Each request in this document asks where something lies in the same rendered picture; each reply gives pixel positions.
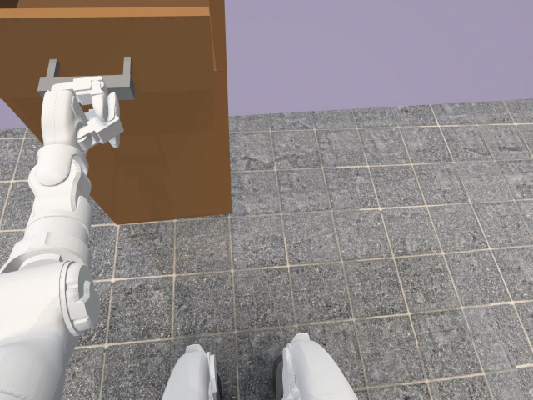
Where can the drawer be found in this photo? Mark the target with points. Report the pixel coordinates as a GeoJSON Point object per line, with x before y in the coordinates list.
{"type": "Point", "coordinates": [169, 41]}

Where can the robot right thigh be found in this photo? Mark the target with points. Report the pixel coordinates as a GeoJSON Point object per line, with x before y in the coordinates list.
{"type": "Point", "coordinates": [310, 367]}

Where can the robot right shin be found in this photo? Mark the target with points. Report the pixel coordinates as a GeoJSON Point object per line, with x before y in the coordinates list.
{"type": "Point", "coordinates": [293, 393]}

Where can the robot left upper arm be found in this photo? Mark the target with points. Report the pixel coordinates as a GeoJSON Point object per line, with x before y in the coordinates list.
{"type": "Point", "coordinates": [43, 312]}

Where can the handle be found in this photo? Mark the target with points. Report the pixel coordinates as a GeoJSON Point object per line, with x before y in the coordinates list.
{"type": "Point", "coordinates": [122, 85]}

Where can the left robot forearm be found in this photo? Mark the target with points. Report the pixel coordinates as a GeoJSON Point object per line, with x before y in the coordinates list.
{"type": "Point", "coordinates": [59, 226]}

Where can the left robot hand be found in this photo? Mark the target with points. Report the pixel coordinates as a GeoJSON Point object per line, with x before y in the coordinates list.
{"type": "Point", "coordinates": [63, 117]}

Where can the cabinet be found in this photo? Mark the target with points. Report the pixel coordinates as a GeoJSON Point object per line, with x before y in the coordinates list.
{"type": "Point", "coordinates": [173, 160]}

